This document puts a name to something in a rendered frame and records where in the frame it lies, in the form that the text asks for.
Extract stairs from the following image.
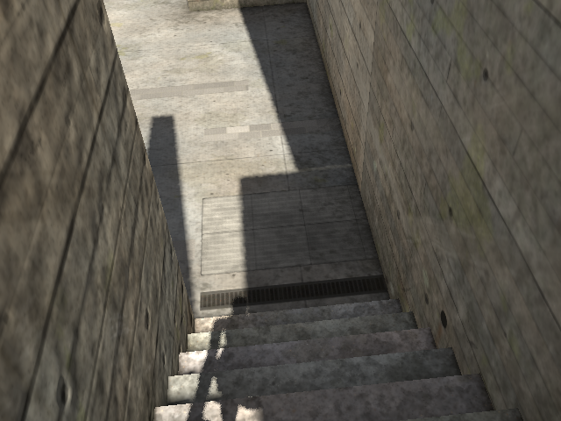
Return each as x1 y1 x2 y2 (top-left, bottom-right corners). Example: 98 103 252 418
153 298 523 421

